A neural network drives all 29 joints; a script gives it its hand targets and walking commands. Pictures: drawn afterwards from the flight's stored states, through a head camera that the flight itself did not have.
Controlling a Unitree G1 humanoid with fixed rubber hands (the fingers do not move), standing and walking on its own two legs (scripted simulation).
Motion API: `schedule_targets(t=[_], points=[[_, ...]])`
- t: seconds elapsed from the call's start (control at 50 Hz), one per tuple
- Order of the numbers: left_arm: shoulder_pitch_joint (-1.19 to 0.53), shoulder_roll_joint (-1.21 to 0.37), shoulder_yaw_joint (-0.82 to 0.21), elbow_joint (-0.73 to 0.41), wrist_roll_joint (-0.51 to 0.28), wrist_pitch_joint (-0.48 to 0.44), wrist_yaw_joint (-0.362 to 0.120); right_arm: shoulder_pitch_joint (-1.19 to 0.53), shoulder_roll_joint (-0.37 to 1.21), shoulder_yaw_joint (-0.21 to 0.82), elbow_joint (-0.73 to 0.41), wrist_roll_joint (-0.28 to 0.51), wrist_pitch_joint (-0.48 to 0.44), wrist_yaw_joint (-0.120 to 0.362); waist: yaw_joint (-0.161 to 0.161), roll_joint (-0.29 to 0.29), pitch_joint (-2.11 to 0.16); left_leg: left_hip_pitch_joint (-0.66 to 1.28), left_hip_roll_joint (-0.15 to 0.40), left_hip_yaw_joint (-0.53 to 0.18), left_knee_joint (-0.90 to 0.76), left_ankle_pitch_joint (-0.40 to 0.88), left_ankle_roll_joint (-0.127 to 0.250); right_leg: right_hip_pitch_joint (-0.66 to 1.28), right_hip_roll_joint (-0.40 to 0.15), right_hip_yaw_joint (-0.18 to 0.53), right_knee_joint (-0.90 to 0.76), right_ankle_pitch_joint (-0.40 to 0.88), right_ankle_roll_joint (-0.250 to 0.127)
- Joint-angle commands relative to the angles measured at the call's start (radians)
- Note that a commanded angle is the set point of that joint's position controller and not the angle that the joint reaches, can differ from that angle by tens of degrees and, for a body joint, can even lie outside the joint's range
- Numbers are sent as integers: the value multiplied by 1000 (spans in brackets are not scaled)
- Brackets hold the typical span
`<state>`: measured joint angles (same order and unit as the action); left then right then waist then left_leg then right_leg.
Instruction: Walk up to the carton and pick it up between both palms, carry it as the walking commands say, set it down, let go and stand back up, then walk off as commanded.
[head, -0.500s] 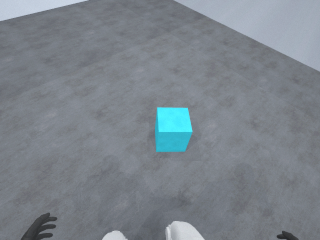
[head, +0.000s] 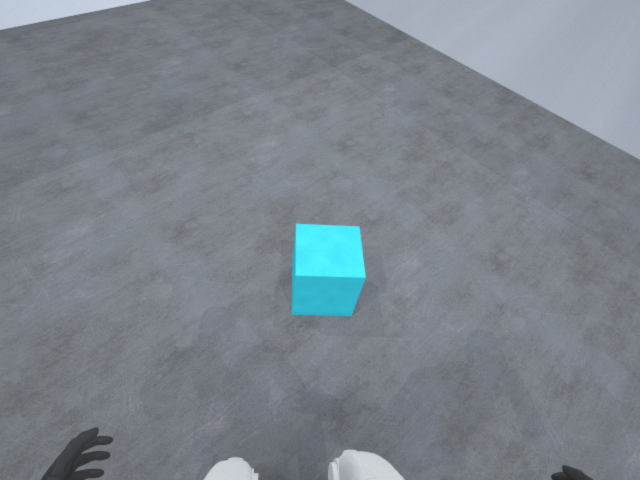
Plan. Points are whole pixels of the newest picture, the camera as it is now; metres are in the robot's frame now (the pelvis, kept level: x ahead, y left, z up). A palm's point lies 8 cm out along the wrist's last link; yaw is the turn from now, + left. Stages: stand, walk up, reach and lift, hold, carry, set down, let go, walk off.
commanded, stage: walk up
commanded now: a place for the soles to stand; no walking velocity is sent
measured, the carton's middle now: (324, 271) +0.80 -0.08 -0.60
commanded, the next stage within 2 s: none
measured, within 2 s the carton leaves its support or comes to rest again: neither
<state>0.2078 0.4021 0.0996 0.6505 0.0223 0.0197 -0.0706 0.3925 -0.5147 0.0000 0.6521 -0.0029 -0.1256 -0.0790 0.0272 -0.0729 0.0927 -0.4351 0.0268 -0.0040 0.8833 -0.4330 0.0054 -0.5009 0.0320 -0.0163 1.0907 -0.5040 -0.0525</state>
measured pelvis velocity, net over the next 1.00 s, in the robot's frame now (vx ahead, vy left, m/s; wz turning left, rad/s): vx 0.10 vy -0.16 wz -0.02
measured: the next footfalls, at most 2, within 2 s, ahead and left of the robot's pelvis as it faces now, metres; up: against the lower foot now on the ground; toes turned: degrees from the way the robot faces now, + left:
right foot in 0.20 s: +0.12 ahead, -0.17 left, +0.00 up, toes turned -2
left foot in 0.56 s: +0.16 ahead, +0.05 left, +0.00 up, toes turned +1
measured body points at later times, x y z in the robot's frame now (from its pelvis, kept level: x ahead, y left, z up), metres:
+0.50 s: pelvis +0.07 -0.09 +0.01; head +0.10 -0.07 +0.45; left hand +0.20 +0.22 -0.10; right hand +0.15 -0.44 -0.05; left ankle +0.08 +0.05 -0.67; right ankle +0.08 -0.17 -0.70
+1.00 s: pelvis +0.10 -0.16 +0.00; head +0.12 -0.15 +0.45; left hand +0.23 +0.16 -0.09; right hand +0.18 -0.50 -0.08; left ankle +0.10 -0.01 -0.66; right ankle +0.13 -0.25 -0.70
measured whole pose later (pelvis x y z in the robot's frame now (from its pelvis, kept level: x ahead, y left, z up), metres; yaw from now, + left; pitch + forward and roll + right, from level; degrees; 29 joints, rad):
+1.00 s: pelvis +0.10 -0.16 +0.00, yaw -1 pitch -2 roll +1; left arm 0.21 0.40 0.10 0.67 0.02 0.00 -0.03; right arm 0.38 -0.49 0.00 0.65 0.00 -0.07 -0.07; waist 0.03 -0.04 0.10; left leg -0.48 0.05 -0.01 1.09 -0.49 0.02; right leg -0.45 0.01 -0.02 0.92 -0.43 -0.04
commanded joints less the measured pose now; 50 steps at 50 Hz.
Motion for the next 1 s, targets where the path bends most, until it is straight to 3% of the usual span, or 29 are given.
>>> schedule_targets(t=[0.0, 0.08, 0.12, 0.14, 0.16, 0.18, 0.2, 0.24, 0.3, 0.38, 0.42, 0.46, 0.48, 0.5, 0.52, 0.54, 0.56, 0.58, 0.64, 0.72, 0.74, 0.76, 0.78, 0.8, 0.82, 0.84, 0.88, 0.92, 0.98], points=[[-50, 254, 59, -114, 28, -12, -2, 117, -302, -147, 18, -14, -17, -33, -44, 133, -87, 324, 347, -428, -310, 465, 303, -327, -103, 129, 115, -82, 34], [-70, 230, 56, -130, 10, -24, -8, 107, -323, -151, 12, -28, -10, -30, -68, 201, -116, 300, 348, -368, -251, 586, 298, -231, -110, 88, -95, -124, 38], [13, 230, 66, -97, 17, -38, -4, 49, -313, -145, 5, -20, -4, -23, -6, 179, -165, 224, 300, -287, -146, 511, 251, -50, -77, 49, -314, -25, 24], [147, 248, 83, -46, 24, -49, 3, -9, -279, -134, -12, -18, 3, -19, 78, 117, -212, 58, 214, -152, 39, 452, 184, 211, -42, 27, -481, 81, 16], [268, 337, 118, -2, 40, -59, 14, 13, -186, -99, -11, -18, 9, -13, 148, -174, -219, -191, 96, 13, 367, 356, 94, 448, -77, 171, -613, 1, 22], [258, 425, 130, -23, 34, -56, 26, -4, -91, -65, -42, -1, 10, -18, 145, -416, -169, -468, -93, -3, 512, -146, 8, 486, -302, 624, -772, 174, -38], [155, 385, 105, -43, 8, -45, 22, -54, -187, -87, -27, -5, 18, -38, 92, -177, -142, -471, -29, -77, 510, -160, 20, 441, -318, 643, -763, 221, -96], [119, 308, 87, -45, -4, -43, 21, -31, -220, -100, 32, -2, 22, -27, 40, -19, -69, -413, 51, -33, 486, -64, 38, 363, -264, 490, -680, 305, -63], [138, 311, 89, -47, 4, -44, 28, 21, -195, -96, 29, 3, 32, -4, 51, -81, -25, -364, 65, 15, 345, -15, 23, 330, -255, 438, -668, 345, -74], [144, 302, 84, -49, 13, -37, 24, -29, -197, -97, 3, -8, 17, 3, 71, -53, 7, -293, 53, 37, 112, -84, 16, 329, -301, 446, -679, 318, -147], [149, 300, 77, -46, 12, -34, 19, -24, -182, -98, -5, -5, 8, 4, 75, -58, -31, -209, 30, 57, 5, -86, 19, 356, -297, 406, -648, 424, -143], [90, 289, 65, -68, 11, -24, 10, 64, -163, -95, 21, 2, -6, -2, 27, -63, -99, -2, -6, 109, -150, -51, 32, 286, -259, 293, -561, 562, -141], [19, 260, 51, -92, 2, -20, 6, 178, -160, -103, 53, -1, -17, -11, -49, -33, -154, 222, -24, 114, -319, 74, 55, 153, -207, 193, -401, 632, -118], [16, 193, 35, -112, -6, -21, 8, 278, -202, -126, 78, -25, -25, -23, -107, 100, -227, 475, 26, -34, -334, 140, 99, -53, -131, 106, -126, 585, -58], [12, 112, 14, -142, 4, -21, 9, 305, -302, -150, 67, -41, -22, -33, -107, 368, -241, 577, 325, -516, -412, 177, 212, -330, -23, 26, 110, 83, 32], [-64, 207, 31, -153, 31, -6, 18, 247, -347, -160, 45, -19, -13, -33, -107, 228, -201, 483, 429, -725, -488, 59, 321, -396, -32, 112, 139, -94, 42], [-96, 259, 47, -138, 40, 1, 15, 206, -329, -157, 36, -11, -9, -39, -97, 133, -122, 390, 433, -705, -477, 14, 355, -376, -69, 144, 159, -117, 46], [-78, 267, 51, -126, 39, 3, 6, 158, -317, -156, 30, -16, -8, -46, -82, 110, -81, 338, 417, -643, -431, 127, 364, -348, -85, 149, 188, -105, 49], [-16, 235, 61, -111, 29, -4, -1, 101, -292, -143, 13, -23, -7, -47, -38, 149, -76, 212, 340, -419, -335, 339, 290, -232, -92, 122, 73, -107, 34], [13, 227, 70, -78, 11, -17, -3, 58, -300, -144, 9, -43, 4, -21, -46, 234, -102, 100, 294, -376, -320, 142, 276, -74, -80, 70, -136, -139, 36], [86, 229, 74, -47, 9, -25, 4, -13, -293, -139, -5, -39, 12, -14, 12, 216, -125, 30, 268, -316, -253, 132, 235, 74, -69, 39, -286, -62, 24], [237, 248, 95, 20, 15, -38, 16, -62, -249, -123, -20, -37, 25, -9, 100, 121, -175, -154, 179, -169, -27, 99, 162, 355, -46, 46, -475, 16, 21], [277, 319, 111, 40, 38, -55, 34, -61, -116, -84, -19, -31, 39, 0, 128, -179, -111, -360, 25, 11, 314, -5, 66, 426, -161, 299, -683, -113, 36], [177, 387, 105, -5, 27, -61, 44, -58, -62, -62, -40, -15, 45, -11, 85, -278, -37, -455, -76, -39, 385, -164, 2, 284, -343, 660, -825, 9, -25], [81, 372, 95, -29, 11, -53, 48, -63, -162, -88, -22, -11, 49, -17, 40, -60, -54, -366, -11, -134, 366, -123, 14, 237, -362, 649, -791, 32, -65], [44, 355, 87, -22, 5, -49, 52, -50, -201, -102, 15, -14, 53, -12, 17, 9, -22, -343, 17, -104, 359, -83, 23, 202, -332, 595, -766, -23, -66], [48, 310, 75, -10, 13, -52, 53, -17, -204, -107, 39, -6, 50, -1, 15, -42, 37, -328, 35, -39, 306, -43, 22, 190, -271, 459, -704, 48, -32], [78, 318, 80, -8, 12, -55, 52, 13, -175, -99, 28, -9, 50, 9, 23, -108, 6, -273, 48, -17, 204, -84, 18, 207, -303, 453, -679, 95, -95], [94, 300, 72, -3, 6, -52, 58, -4, -165, -96, 14, -17, 35, 17, 37, -90, -48, -193, 17, 12, 46, -158, 27, 258, -333, 434, -620, 267, -140]])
